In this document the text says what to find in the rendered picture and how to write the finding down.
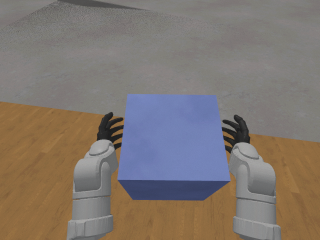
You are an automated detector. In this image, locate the robot left hand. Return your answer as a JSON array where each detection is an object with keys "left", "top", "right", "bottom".
[{"left": 96, "top": 112, "right": 124, "bottom": 150}]

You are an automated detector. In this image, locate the robot right forearm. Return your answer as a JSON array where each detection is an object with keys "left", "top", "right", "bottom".
[{"left": 228, "top": 142, "right": 282, "bottom": 240}]

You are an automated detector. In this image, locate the carton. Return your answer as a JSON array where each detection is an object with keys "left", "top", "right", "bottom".
[{"left": 117, "top": 94, "right": 231, "bottom": 201}]

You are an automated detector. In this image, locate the robot left forearm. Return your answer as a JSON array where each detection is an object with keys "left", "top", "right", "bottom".
[{"left": 66, "top": 139, "right": 119, "bottom": 240}]

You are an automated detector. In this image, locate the robot right hand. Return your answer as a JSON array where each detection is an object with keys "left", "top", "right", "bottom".
[{"left": 221, "top": 114, "right": 250, "bottom": 153}]

